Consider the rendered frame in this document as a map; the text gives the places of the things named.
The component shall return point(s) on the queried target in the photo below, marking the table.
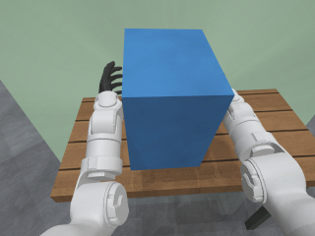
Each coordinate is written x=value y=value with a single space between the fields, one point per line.
x=219 y=171

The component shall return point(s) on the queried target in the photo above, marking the robot left upper arm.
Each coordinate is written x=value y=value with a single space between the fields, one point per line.
x=97 y=209

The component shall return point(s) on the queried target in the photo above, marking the robot right forearm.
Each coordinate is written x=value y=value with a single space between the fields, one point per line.
x=247 y=133

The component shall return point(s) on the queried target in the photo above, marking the left robot hand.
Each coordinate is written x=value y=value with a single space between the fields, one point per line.
x=106 y=78

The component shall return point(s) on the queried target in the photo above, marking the robot left forearm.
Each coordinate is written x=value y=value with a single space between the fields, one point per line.
x=104 y=139

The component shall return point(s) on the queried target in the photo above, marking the carton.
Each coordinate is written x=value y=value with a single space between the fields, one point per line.
x=174 y=97

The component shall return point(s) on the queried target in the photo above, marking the robot right upper arm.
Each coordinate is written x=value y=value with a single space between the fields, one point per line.
x=276 y=182

